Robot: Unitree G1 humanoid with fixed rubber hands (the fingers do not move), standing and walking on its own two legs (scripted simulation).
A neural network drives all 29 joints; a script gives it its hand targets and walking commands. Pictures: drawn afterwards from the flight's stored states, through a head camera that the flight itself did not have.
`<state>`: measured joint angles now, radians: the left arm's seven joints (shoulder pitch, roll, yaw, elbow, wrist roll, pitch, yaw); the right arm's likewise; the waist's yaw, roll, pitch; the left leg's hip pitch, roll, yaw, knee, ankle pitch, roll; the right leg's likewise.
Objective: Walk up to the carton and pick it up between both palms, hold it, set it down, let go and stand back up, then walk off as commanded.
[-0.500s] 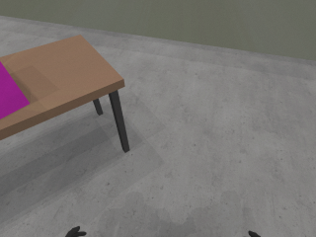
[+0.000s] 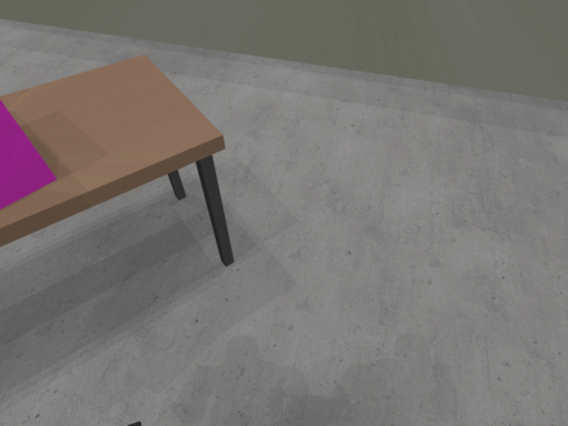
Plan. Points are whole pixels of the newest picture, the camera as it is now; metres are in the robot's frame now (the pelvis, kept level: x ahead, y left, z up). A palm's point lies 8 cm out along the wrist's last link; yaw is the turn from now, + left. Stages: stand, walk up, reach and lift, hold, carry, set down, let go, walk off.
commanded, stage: stand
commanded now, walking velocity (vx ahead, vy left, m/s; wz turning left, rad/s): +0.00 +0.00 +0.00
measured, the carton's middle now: out of the picture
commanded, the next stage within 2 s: none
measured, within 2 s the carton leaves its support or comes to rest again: neither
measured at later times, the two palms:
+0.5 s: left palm out of the picture +0.05 +0.26 -0.13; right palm out of the picture +0.04 -0.25 -0.13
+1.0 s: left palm out of the picture +0.05 +0.26 -0.12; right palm out of the picture +0.04 -0.25 -0.13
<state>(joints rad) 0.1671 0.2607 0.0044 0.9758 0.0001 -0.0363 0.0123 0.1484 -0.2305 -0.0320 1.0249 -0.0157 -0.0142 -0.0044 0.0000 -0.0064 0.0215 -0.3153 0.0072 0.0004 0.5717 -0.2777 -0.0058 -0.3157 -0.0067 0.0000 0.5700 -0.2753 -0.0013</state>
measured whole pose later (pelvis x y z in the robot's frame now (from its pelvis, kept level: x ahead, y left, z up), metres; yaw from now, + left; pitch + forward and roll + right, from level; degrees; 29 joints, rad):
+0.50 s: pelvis -0.02 +0.00 +0.01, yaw +0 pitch +2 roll +0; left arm 0.17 0.26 0.00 1.04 0.00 -0.04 0.01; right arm 0.15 -0.23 -0.03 1.09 -0.02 -0.02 0.00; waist 0.00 -0.01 0.02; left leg -0.32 0.01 0.00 0.49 -0.21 -0.01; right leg -0.32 -0.01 0.00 0.49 -0.21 0.00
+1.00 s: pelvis -0.02 +0.00 +0.01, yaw +0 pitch +2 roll +0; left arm 0.17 0.26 0.00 1.06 0.00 -0.04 0.01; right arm 0.15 -0.23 -0.03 1.10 -0.02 -0.02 0.00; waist 0.00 -0.01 0.00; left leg -0.32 0.01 0.00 0.48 -0.20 -0.01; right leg -0.32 -0.01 0.00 0.48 -0.20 0.00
